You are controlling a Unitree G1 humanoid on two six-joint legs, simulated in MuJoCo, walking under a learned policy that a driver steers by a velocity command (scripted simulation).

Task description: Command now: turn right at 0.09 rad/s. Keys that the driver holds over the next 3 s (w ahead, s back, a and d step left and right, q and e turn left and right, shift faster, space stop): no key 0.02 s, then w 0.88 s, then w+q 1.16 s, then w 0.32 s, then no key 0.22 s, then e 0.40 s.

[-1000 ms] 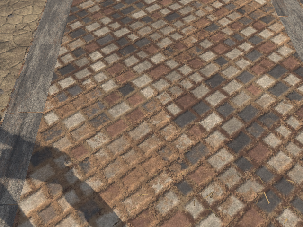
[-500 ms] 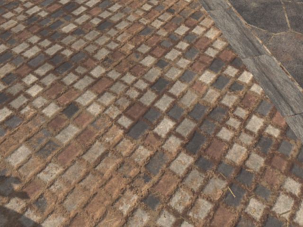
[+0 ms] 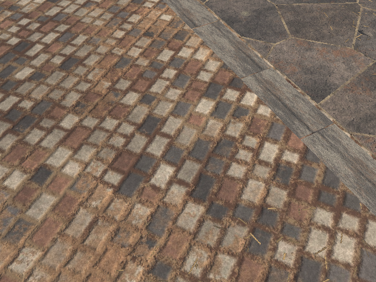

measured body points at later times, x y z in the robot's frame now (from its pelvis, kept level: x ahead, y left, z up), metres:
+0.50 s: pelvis +0.11 +0.05 +0.01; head +0.12 +0.08 +0.46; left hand +0.24 +0.32 -0.11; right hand +0.12 -0.22 -0.10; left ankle +0.06 +0.13 -0.74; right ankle +0.12 -0.11 -0.66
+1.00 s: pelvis +0.39 +0.01 +0.00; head +0.42 +0.01 +0.45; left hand +0.51 +0.28 -0.11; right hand +0.46 -0.27 -0.12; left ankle +0.32 +0.15 -0.65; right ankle +0.43 -0.08 -0.74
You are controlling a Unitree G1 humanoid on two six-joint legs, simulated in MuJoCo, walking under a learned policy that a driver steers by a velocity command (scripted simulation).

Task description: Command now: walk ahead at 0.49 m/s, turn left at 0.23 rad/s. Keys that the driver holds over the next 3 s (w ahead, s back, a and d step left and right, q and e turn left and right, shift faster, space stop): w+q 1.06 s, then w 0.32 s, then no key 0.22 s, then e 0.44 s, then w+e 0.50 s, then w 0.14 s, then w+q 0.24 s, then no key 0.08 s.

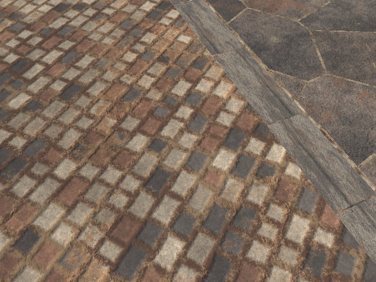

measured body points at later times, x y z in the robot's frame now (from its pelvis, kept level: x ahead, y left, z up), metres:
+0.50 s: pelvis +0.29 +0.09 -0.01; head +0.33 +0.11 +0.44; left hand +0.33 +0.38 -0.13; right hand +0.49 -0.15 -0.10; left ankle +0.33 +0.16 -0.74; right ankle +0.22 -0.09 -0.64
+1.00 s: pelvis +0.58 +0.13 +0.00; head +0.61 +0.14 +0.45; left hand +0.57 +0.44 -0.09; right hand +0.81 -0.06 -0.11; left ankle +0.44 +0.19 -0.65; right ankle +0.68 +0.06 -0.74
